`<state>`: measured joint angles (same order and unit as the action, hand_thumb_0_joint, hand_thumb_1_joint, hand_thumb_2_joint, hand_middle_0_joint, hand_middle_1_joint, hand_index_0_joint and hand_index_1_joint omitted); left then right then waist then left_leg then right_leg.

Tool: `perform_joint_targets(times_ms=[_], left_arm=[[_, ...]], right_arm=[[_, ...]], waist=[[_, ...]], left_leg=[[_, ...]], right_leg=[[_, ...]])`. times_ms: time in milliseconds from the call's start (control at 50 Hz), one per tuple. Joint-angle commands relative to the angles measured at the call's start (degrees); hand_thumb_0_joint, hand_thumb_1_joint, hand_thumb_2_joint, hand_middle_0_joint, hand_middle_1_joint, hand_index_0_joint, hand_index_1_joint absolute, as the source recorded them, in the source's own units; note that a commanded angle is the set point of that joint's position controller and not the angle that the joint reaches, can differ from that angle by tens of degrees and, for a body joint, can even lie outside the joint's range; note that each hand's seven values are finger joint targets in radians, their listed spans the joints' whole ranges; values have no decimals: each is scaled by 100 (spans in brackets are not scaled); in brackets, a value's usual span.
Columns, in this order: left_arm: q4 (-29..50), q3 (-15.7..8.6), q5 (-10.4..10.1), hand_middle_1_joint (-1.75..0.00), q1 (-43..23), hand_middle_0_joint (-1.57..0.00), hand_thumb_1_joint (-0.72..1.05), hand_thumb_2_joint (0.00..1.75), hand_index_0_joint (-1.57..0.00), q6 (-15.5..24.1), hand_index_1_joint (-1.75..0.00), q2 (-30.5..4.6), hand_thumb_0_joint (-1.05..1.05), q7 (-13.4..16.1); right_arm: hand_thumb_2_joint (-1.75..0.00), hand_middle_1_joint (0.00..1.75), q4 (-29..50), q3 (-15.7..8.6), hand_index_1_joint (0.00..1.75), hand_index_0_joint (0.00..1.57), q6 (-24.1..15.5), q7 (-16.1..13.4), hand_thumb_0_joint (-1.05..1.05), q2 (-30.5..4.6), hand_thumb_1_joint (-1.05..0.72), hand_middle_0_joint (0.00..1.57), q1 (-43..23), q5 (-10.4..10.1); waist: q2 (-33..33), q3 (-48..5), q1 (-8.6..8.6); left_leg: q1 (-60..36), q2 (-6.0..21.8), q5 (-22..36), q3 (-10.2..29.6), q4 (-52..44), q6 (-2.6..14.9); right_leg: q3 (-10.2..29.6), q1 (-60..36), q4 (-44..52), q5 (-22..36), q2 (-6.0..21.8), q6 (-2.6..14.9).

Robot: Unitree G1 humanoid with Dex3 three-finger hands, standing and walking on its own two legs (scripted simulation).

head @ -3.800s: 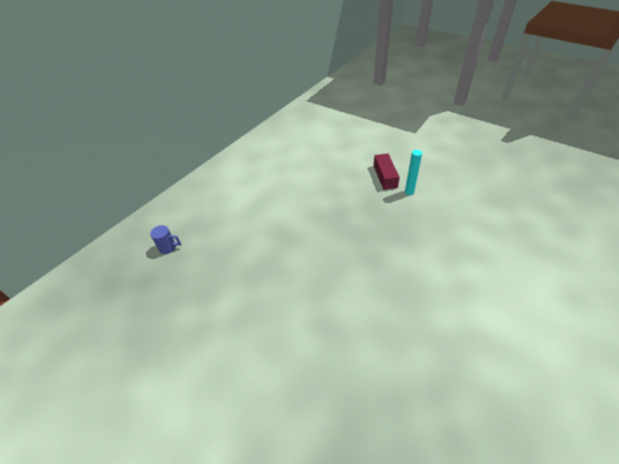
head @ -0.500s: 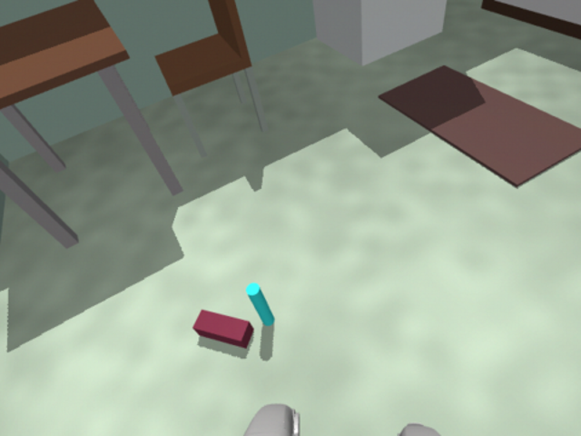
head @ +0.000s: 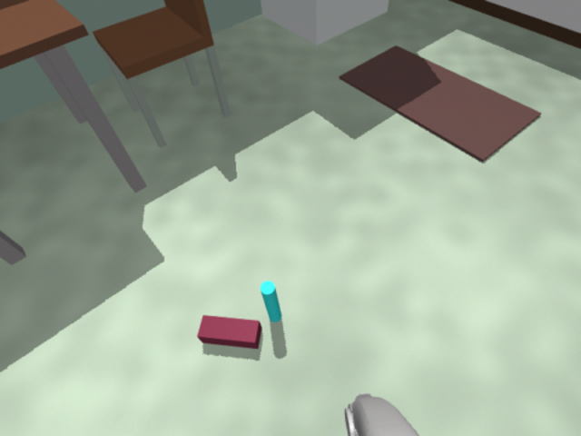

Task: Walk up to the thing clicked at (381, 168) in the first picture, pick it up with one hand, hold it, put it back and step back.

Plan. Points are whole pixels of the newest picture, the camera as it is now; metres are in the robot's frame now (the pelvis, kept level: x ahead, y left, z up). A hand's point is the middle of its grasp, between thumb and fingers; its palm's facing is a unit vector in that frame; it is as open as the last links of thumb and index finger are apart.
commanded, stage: walk up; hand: left
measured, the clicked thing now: (230, 332) +0.51 +0.28 -0.72
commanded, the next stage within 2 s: none
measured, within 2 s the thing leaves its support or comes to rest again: neither
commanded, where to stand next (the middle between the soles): +0.08 -0.01 m, yaw -5 degrees
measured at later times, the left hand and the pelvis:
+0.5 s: hand (159, 413) +0.19 +0.24 -0.13, palm faces -0.11 -0.91 -0.39, open 7.4 cm; pelvis +0.05 +0.00 +0.01, yaw -7 degrees
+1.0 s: hand out of the picture +0.11 +0.22 -0.15, palm faces -0.11 -0.91 -0.39, open 7.4 cm; pelvis +0.02 -0.04 -0.01, yaw -7 degrees
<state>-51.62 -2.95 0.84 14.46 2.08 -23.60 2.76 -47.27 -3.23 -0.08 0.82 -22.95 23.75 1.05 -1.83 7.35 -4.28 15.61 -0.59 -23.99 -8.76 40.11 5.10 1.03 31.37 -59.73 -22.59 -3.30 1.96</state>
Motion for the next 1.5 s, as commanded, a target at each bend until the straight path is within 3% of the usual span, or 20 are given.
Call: perform_joint_targets(times_ms=[0, 280, 320, 360, 460, 580, 620, 660, 740, 800, 860, 900, 940, 1000, 1140, 1180, 1220, 1280, 1340, 1480], left_arm=[[514, -245, -24, -30, -54, -20, 90, 90, -20, 2, -30, -1019, 0, -46], [316, -99, -63, -30, -484, -20, 90, 90, -20, -62, -30, -724, 0, -48], [-10, -343, -42, -30, 463, -20, 90, 90, -20, 21, -30, -1301, 0, 13], [147, -340, -78, -30, 383, -20, 90, 90, -20, 19, -30, -1457, 0, 99], [280, -102, 40, -30, -1104, -20, 90, 90, -20, 24, -30, -817, 0, 29], [567, -279, 63, -30, -1137, -20, 90, 90, -20, -431, -30, -1078, 0, -260], [710, -205, 26, -30, -939, -20, 90, 90, -20, -542, -30, -635, 0, -320], [589, -376, 98, -30, -859, -20, 90, 90, -20, -705, -30, -1133, 0, -279], [391, -469, 38, -30, -425, -20, 90, 90, -20, -632, -30, -998, 0, -447], [424, -459, 0, -30, -532, -20, 90, 90, -20, -583, -30, -879, 0, -524], [-95, -472, 5, -30, 376, -20, 90, 90, -20, -393, -30, -740, 0, -402], [-19, -635, 177, -30, 311, -20, 90, 90, -20, -228, -30, -1613, 0, -269], [367, -620, 176, -30, -851, -20, 90, 90, -20, -252, -30, -2106, 0, -250], [287, -465, 121, -30, -943, -20, 90, 90, -20, -117, -30, -1306, 0, -210], [122, -349, -89, -30, -618, -20, 90, 90, -20, 0, -30, -1270, 0, -103], [190, -217, -195, -30, -464, -20, 90, 90, -20, 23, -30, -867, 0, -49], [-95, -215, -159, -30, -342, -20, 90, 90, -20, -9, -30, -931, 0, 24], [-266, -289, -20, -30, 35, -20, 90, 90, -20, 123, -30, -1149, 0, -28], [-194, -437, 71, -30, -175, -20, 90, 90, -20, 209, -30, -1804, 0, 57], [59, -344, 158, -30, -826, -20, 90, 90, -20, 210, -30, -1419, 0, -24]], right_arm=[[-90, 30, 351, -450, 30, 20, -312, -301, 0, -1443, -90, 20, 87, -69], [-90, 30, -23, -343, 30, 20, -174, -327, 0, -1240, -90, 20, -508, -17], [-90, 30, 140, -238, 30, 20, -218, -297, 0, -1022, -90, 20, -1085, -98], [-90, 30, 238, -233, 30, 20, -164, -340, 0, -1021, -90, 20, -1238, -67], [-90, 30, -364, -112, 30, 20, -194, -169, 0, -770, -90, 20, -665, -190], [-90, 30, -724, -288, 30, 20, -296, -491, 0, -1019, -90, 20, -219, -111], [-90, 30, -676, -475, 30, 20, -354, -602, 0, -1762, -90, 20, -139, 53], [-90, 30, -352, -617, 30, 20, -403, -645, 0, -2287, -90, 20, -970, -16], [-90, 30, -223, -459, 30, 20, -403, -623, 0, -1728, -90, 20, -1111, 79], [-90, 30, -201, -435, 30, 20, -342, -504, 0, -1743, -90, 20, -1072, 137], [-90, 30, -66, -307, 30, 20, -186, -370, 0, -1511, -90, 20, -1664, 107], [-90, 30, 78, -25, 30, 20, -120, -370, 0, -658, -90, 20, -1414, -51], [-90, 30, -139, -223, 30, 20, -120, -470, 0, -1188, -90, 20, -1395, -70], [-90, 30, -499, -179, 30, 20, -140, -337, 0, -1117, -90, 20, -1108, -188], [-90, 30, -615, -202, 30, 20, -183, -191, 0, -1077, -90, 20, -1034, 47], [-90, 30, -516, -370, 30, 20, -194, -180, 0, -1618, -90, 20, -1092, 140], [-90, 30, -427, -329, 30, 20, -126, -94, 0, -1504, -90, 20, -1626, 48], [-90, 30, -238, -199, 30, 20, 30, -17, 0, -1152, -90, 20, -2115, 31], [-90, 30, -215, -204, 30, 20, 151, -61, 0, -1025, -90, 20, -2069, 35], [-90, 30, -474, -270, 30, 20, 150, 108, 0, -919, -90, 20, -1487, -21]], waist=[[20, -675, 184], [-480, -777, 286], [249, -1277, 982], [854, -1394, 1039], [898, -537, 242], [1271, -740, 150], [-93, -987, 125], [-555, -657, 302], [-645, -834, 522], [-1161, -949, 363], [-895, -1179, 901], [1465, -785, 912], [1622, -669, 604], [1095, -314, 349], [881, -898, 298], [-384, -1309, 412], [-816, -1042, 524], [-210, -845, 754], [693, -577, 748], [1365, -477, 430]], left_leg=[[-1718, 1833, 4476, 2090, -1293, -430], [-1364, 1333, 5319, 880, -621, -648], [440, 904, 4345, 614, 1066, -1110], [1866, 149, -1539, 1191, 2883, -1232], [175, 154, -360, 872, 990, -599], [-686, -152, 2236, 208, -1252, -727], [-1233, 1540, 2264, 2441, -1706, -81], [83, 3249, 2025, 4344, -2235, 1314], [-119, 1656, 2574, 1991, -1333, 608], [-163, 1417, 1692, 1874, -1281, 497], [406, 1064, 1898, 1291, -35, 272], [2060, -128, -221, 1200, 1619, -348], [1115, 186, -1133, 1564, 1778, -403], [1320, 117, -269, 1459, 1556, -426], [-274, 199, 1558, 1094, -1378, -190], [-1337, 1215, 3440, 2690, -1426, 431], [-324, 1779, 2564, 2990, -1477, 1144], [407, 681, 1770, 1648, -722, 144], [1487, 76, -906, 1507, 1245, -349], [485, 225, -110, 1143, 447, -464]], right_leg=[[535, 690, 261, 276, 162, 70], [-420, -1537, 2932, 858, 149, 213], [1028, -3749, 3107, 3020, 1020, 863], [3715, -3878, 3200, 4197, 3000, 2523], [712, -1502, 3359, 3539, 1185, 1051], [214, -1274, 1863, 2493, 586, 527], [265, -76, 772, 676, 213, 96], [899, -404, -840, -1129, 642, -71], [616, -445, -487, -688, 474, -28], [124, -831, 784, -853, 486, -136], [-334, -2244, 3096, 177, 276, -100], [2272, -2437, 3742, 1103, 1541, 274], [3134, -846, 3972, 427, 2513, 1272], [1438, -1639, 3259, 1953, 1574, 764], [1003, -1950, 2098, 3830, 1628, 568], [195, -919, 1110, 2199, 665, -15], [-21, -1457, 1495, -879, 480, 10], [559, -2199, 3075, 549, 856, 152], [2770, -2231, 4045, 1416, 2758, 1280], [1066, -1493, 3877, 522, 1670, 738]])
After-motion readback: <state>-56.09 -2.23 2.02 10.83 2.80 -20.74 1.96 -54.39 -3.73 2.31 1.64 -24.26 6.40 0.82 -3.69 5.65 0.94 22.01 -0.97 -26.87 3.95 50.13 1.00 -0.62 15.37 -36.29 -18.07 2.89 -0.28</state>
